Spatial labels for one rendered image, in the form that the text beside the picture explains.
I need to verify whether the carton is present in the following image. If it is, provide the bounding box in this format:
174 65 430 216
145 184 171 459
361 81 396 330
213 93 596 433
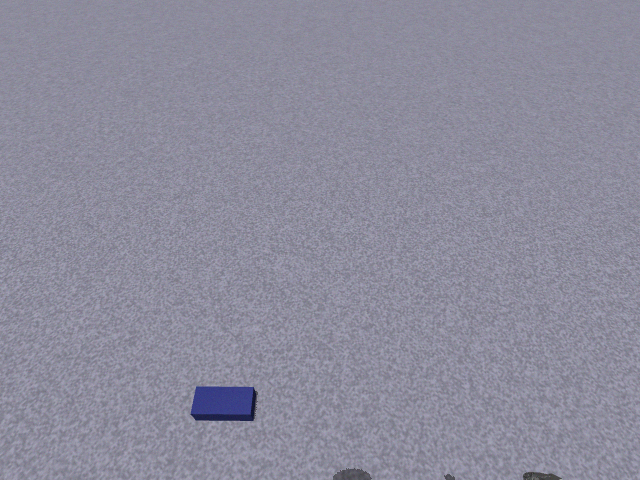
191 386 256 421

